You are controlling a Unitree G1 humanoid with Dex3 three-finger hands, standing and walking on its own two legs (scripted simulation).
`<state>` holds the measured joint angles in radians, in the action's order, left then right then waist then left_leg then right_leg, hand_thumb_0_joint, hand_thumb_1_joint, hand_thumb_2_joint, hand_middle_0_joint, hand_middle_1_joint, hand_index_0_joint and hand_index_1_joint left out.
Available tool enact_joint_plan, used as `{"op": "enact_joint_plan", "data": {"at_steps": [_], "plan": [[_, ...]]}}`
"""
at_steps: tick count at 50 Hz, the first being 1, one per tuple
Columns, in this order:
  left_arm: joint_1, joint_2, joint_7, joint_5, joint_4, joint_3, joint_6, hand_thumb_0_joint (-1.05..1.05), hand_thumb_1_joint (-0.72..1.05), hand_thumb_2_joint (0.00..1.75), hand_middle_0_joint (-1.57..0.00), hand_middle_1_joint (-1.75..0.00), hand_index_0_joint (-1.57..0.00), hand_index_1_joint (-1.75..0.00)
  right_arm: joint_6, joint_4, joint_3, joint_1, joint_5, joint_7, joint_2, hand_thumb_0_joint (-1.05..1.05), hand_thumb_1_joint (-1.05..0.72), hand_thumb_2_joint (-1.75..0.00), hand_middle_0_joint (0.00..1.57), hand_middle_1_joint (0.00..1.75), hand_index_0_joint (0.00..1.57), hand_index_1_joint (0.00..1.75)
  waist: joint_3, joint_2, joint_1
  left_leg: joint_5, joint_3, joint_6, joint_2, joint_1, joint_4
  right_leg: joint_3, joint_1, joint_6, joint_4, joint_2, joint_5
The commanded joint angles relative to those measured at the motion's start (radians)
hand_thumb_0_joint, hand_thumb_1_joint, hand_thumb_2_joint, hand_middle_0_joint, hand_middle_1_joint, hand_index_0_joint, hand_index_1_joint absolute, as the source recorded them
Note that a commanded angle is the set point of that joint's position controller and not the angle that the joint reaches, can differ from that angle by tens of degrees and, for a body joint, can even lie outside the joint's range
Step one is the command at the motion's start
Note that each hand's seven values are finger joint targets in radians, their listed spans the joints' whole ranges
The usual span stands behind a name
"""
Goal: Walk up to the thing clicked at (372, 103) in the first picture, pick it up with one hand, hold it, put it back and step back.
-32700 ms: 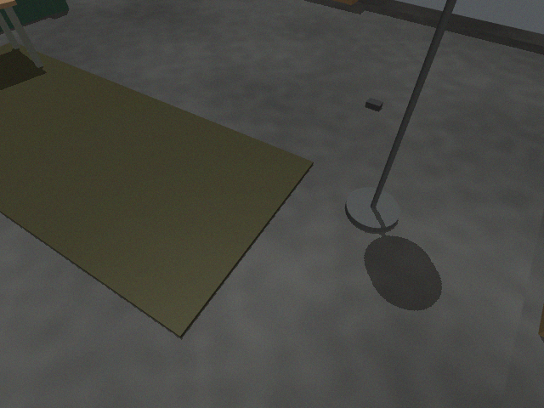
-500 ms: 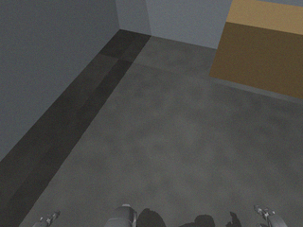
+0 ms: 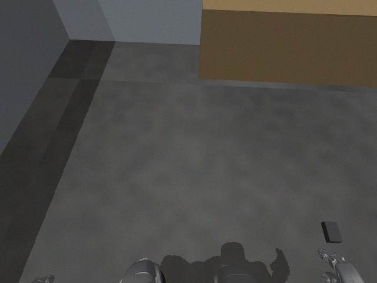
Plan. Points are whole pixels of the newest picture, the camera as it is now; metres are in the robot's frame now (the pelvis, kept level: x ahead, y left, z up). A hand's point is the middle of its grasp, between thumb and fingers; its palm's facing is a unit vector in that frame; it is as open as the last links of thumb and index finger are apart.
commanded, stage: walk up
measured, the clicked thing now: (331, 232) +0.35 -0.72 -0.73
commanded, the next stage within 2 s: none
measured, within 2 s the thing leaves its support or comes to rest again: neither
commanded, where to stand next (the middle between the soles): +0.05 -0.01 m, yaw -12 degrees
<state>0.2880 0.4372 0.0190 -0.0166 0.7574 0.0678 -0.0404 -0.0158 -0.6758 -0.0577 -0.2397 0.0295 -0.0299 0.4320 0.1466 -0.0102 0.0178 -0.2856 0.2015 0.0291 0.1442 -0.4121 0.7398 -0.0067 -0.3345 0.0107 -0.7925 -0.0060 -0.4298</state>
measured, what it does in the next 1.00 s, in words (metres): steps on the spot, turning left: right foot, then left foot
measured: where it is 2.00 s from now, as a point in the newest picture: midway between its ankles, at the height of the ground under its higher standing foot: outside the picture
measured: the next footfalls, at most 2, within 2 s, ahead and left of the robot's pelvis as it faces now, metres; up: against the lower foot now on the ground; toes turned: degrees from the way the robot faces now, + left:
right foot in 0.02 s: +0.04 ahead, -0.13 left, +0.00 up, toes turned -1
left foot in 0.40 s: +0.02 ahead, +0.12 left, +0.00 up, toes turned +11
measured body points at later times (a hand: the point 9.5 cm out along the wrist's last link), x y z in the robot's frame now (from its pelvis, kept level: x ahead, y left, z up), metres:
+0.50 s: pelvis -0.03 -0.01 +0.00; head +0.00 +0.04 +0.44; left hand +0.12 +0.30 -0.11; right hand +0.03 -0.34 -0.08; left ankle -0.02 +0.12 -0.71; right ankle +0.00 -0.13 -0.67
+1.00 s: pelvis -0.03 -0.09 +0.01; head +0.01 -0.08 +0.46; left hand -0.14 +0.22 -0.08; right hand +0.25 -0.29 -0.09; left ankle -0.09 +0.05 -0.65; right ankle +0.07 -0.17 -0.71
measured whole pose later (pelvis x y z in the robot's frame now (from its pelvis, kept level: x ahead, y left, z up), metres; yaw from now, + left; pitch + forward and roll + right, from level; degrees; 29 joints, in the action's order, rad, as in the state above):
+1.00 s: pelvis -0.03 -0.09 +0.01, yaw +36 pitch -2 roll +1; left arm 0.21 0.38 0.04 -0.04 0.79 0.07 -0.02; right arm 0.00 -0.73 -0.07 -0.29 0.04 -0.02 0.46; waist 0.10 -0.02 -0.05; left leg -0.37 -0.05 0.00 -0.01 -0.52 1.05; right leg -0.08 -0.32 0.03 -0.64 -0.07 -0.29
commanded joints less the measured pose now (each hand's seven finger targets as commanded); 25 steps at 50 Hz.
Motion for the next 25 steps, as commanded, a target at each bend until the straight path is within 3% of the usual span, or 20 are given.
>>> {"op": "enact_joint_plan", "data": {"at_steps": [1, 2, 3, 4, 5, 7, 9, 10, 12, 13, 15, 17, 18, 19, 20, 21, 22, 23, 24, 25], "plan": [[0.145, 0.208, -0.015, -0.016, -0.033, 0.096, 0.047, 0.00, 0.90, 0.90, -0.20, -0.30, -0.20, -0.30, 0.009, 0.078, -0.064, -0.002, -0.019, 0.021, 0.180, 0.00, -0.90, -0.90, 0.20, 0.30, 0.20, 0.30, -0.180, 0.030, -0.061, -0.048, -0.154, 0.059, 0.112, -0.071, 0.053, 0.190, 0.173, 0.087, 0.336, -0.042, -0.051], [0.086, 0.283, -0.017, -0.030, -0.064, 0.109, 0.055, 0.00, 0.90, 0.90, -0.20, -0.30, -0.20, -0.30, 0.006, 0.080, -0.046, -0.015, -0.032, 0.023, 0.123, 0.00, -0.90, -0.90, 0.20, 0.30, 0.20, 0.30, -0.105, 0.278, -0.036, -0.271, -0.082, -0.014, -0.054, -0.283, 0.239, 0.571, 0.166, 0.177, 0.439, -0.239, -0.040], [0.029, 0.318, -0.018, -0.031, -0.093, 0.106, 0.053, 0.00, 0.90, 0.90, -0.20, -0.30, -0.20, -0.30, 0.003, 0.077, -0.061, 0.074, -0.032, 0.043, 0.182, 0.00, -0.90, -0.90, 0.20, 0.30, 0.20, 0.30, -0.066, 0.216, -0.071, -0.340, -0.180, -0.033, -0.079, -0.236, 0.357, 0.633, 0.005, 0.288, 0.447, -0.326, 0.039], [0.002, 0.318, -0.020, -0.025, -0.094, 0.104, 0.049, 0.00, 0.90, 0.90, -0.20, -0.30, -0.20, -0.30, 0.009, 0.061, -0.069, 0.070, -0.027, 0.051, 0.207, 0.00, -0.90, -0.90, 0.20, 0.30, 0.20, 0.30, -0.052, 0.224, -0.059, -0.332, -0.212, -0.029, -0.054, -0.165, 0.363, 0.633, -0.082, 0.294, 0.428, -0.324, 0.102], [-0.025, 0.260, -0.021, -0.015, -0.087, 0.091, 0.051, 0.00, 0.90, 0.90, -0.20, -0.30, -0.20, -0.30, 0.009, 0.027, -0.069, 0.045, -0.037, 0.045, 0.210, 0.00, -0.90, -0.90, 0.20, 0.30, 0.20, 0.30, -0.044, 0.179, -0.030, -0.279, -0.230, -0.025, -0.052, -0.133, 0.372, 0.512, -0.081, 0.254, 0.399, -0.260, 0.146], [-0.043, 0.220, -0.035, -0.010, -0.081, 0.079, 0.058, 0.00, 0.90, 0.90, -0.20, -0.30, -0.20, -0.30, 0.013, -0.022, -0.057, -0.005, -0.042, 0.040, 0.176, 0.00, -0.90, -0.90, 0.20, 0.30, 0.20, 0.30, -0.095, 0.188, -0.013, -0.182, -0.208, -0.022, -0.074, -0.175, 0.364, 0.345, 0.063, 0.190, 0.323, -0.147, 0.306], [-0.020, 0.224, -0.035, -0.010, -0.077, 0.078, 0.061, 0.00, 0.90, 0.90, -0.20, -0.30, -0.20, -0.30, 0.014, -0.036, -0.047, -0.013, -0.029, 0.041, 0.179, 0.00, -0.90, -0.90, 0.20, 0.30, 0.20, 0.30, -0.129, 0.201, -0.030, -0.152, -0.199, -0.030, -0.089, -0.161, 0.366, 0.370, 0.080, 0.189, 0.327, -0.128, 0.234], [-0.176, 0.212, -0.011, -0.027, -0.153, 0.087, 0.048, 0.00, 0.90, 0.90, -0.20, -0.30, -0.20, -0.30, -0.004, -0.033, -0.049, -0.097, -0.041, 0.039, 0.185, 0.00, -0.90, -0.90, 0.20, 0.30, 0.20, 0.30, -0.159, 0.345, -0.021, -0.148, -0.169, -0.050, -0.085, -0.211, 0.416, 0.191, 0.187, 0.237, 0.370, -0.269, 0.243], [-0.232, 0.186, -0.003, -0.025, -0.185, 0.085, 0.035, 0.00, 0.90, 0.90, -0.20, -0.30, -0.20, -0.30, -0.011, -0.054, -0.051, -0.171, -0.029, 0.042, 0.193, 0.00, -0.90, -0.90, 0.20, 0.30, 0.20, 0.30, -0.170, 0.267, 0.001, -0.162, -0.179, -0.073, -0.054, -0.210, 0.343, 0.181, 0.236, 0.254, 0.346, -0.287, 0.275], [-0.148, 0.173, 0.003, -0.027, -0.178, 0.076, 0.031, 0.00, 0.90, 0.90, -0.20, -0.30, -0.20, -0.30, -0.001, -0.036, -0.046, -0.063, -0.033, 0.039, 0.194, 0.00, -0.90, -0.90, 0.20, 0.30, 0.20, 0.30, -0.153, 0.234, -0.063, -0.198, -0.173, -0.058, -0.059, -0.134, 0.253, 0.199, 0.141, 0.249, 0.345, -0.282, 0.255], [-0.118, 0.218, 0.010, -0.033, -0.157, 0.077, 0.028, 0.00, 0.90, 0.90, -0.20, -0.30, -0.20, -0.30, 0.013, -0.016, -0.056, -0.013, -0.026, 0.031, 0.200, 0.00, -0.90, -0.90, 0.20, 0.30, 0.20, 0.30, -0.112, 0.213, -0.082, -0.196, -0.209, -0.028, -0.064, -0.032, 0.127, 0.185, 0.063, 0.215, 0.341, -0.302, 0.247], [-0.215, 0.224, 0.015, -0.027, -0.172, 0.083, 0.023, 0.00, 0.90, 0.90, -0.20, -0.30, -0.20, -0.30, 0.028, -0.064, -0.059, -0.169, -0.022, 0.025, 0.184, 0.00, -0.90, -0.90, 0.20, 0.30, 0.20, 0.30, -0.175, 0.177, -0.019, -0.094, -0.153, -0.018, -0.100, 0.080, 0.000, 0.090, 0.112, 0.177, 0.243, -0.299, 0.299], [-0.241, 0.214, 0.017, -0.023, -0.176, 0.080, 0.014, 0.00, 0.90, 0.90, -0.20, -0.30, -0.20, -0.30, 0.036, -0.097, -0.065, -0.251, -0.022, 0.029, 0.181, 0.00, -0.90, -0.90, 0.20, 0.30, 0.20, 0.30, -0.207, 0.124, 0.014, -0.015, -0.106, -0.020, -0.128, 0.179, -0.102, 0.011, 0.090, 0.153, 0.138, -0.274, 0.317], [-0.259, 0.185, 0.020, -0.016, -0.186, 0.073, 0.002, 0.00, 0.90, 0.90, -0.20, -0.30, -0.20, -0.30, 0.043, -0.117, -0.072, -0.311, -0.018, 0.036, 0.181, 0.00, -0.90, -0.90, 0.20, 0.30, 0.20, 0.30, -0.189, 0.028, 0.040, 0.036, -0.127, -0.008, -0.153, 0.242, -0.250, -0.063, 0.034, 0.107, -0.025, -0.214, 0.279], [-0.235, 0.128, 0.024, -0.007, -0.199, 0.060, -0.007, 0.00, 0.90, 0.90, -0.20, -0.30, -0.20, -0.30, 0.050, -0.098, -0.084, -0.285, -0.005, 0.047, 0.236, 0.00, -0.90, -0.90, 0.20, 0.30, 0.20, 0.30, -0.141, -0.148, 0.028, 0.005, -0.397, 0.054, -0.068, 0.270, -0.357, -0.090, -0.123, 0.046, -0.231, -0.109, 0.057], [-0.246, 0.099, 0.026, -0.006, -0.231, 0.050, -0.010, 0.00, 0.90, 0.90, -0.20, -0.30, -0.20, -0.30, 0.057, -0.064, -0.102, -0.241, 0.013, 0.056, 0.341, 0.00, -0.90, -0.90, 0.20, 0.30, 0.20, 0.30, -0.098, -0.277, -0.010, 0.067, -0.808, 0.146, 0.112, 0.314, -0.409, -0.048, -0.372, -0.014, -0.343, 0.021, -0.150], [-0.282, 0.164, 0.018, -0.015, -0.236, 0.064, -0.006, 0.00, 0.90, 0.90, -0.20, -0.30, -0.20, -0.30, 0.060, -0.043, -0.112, -0.239, 0.006, 0.060, 0.372, 0.00, -0.90, -0.90, 0.20, 0.30, 0.20, 0.30, -0.075, -0.208, 0.010, 0.023, -0.989, 0.272, 0.210, 0.248, -0.445, 0.095, -0.371, -0.005, -0.389, -0.004, -0.170], [-0.309, 0.187, 0.015, -0.018, -0.232, 0.064, 0.005, 0.00, 0.90, 0.90, -0.20, -0.30, -0.20, -0.30, 0.067, -0.030, -0.117, -0.215, 0.000, 0.067, 0.366, 0.00, -0.90, -0.90, 0.20, 0.30, 0.20, 0.30, -0.044, -0.205, -0.002, 0.039, -1.050, 0.303, 0.219, 0.214, -0.453, 0.152, -0.365, 0.008, -0.409, -0.021, -0.155], [-0.314, 0.189, 0.014, -0.018, -0.210, 0.069, 0.014, 0.00, 0.90, 0.90, -0.20, -0.30, -0.20, -0.30, 0.070, -0.021, -0.100, -0.203, -0.002, 0.072, 0.311, 0.00, -0.90, -0.90, 0.20, 0.30, 0.20, 0.30, -0.052, -0.135, 0.001, 0.117, -0.896, 0.265, 0.144, 0.224, -0.401, 0.154, -0.354, 0.002, -0.387, -0.026, -0.120], [-0.269, 0.173, 0.015, -0.010, -0.179, 0.069, 0.017, 0.00, 0.90, 0.90, -0.20, -0.30, -0.20, -0.30, 0.072, -0.015, -0.087, -0.184, -0.008, 0.079, 0.278, 0.00, -0.90, -0.90, 0.20, 0.30, 0.20, 0.30, -0.101, -0.136, -0.020, 0.174, -0.751, 0.218, 0.098, 0.263, -0.357, 0.147, -0.340, 0.003, -0.374, -0.038, -0.065]]}}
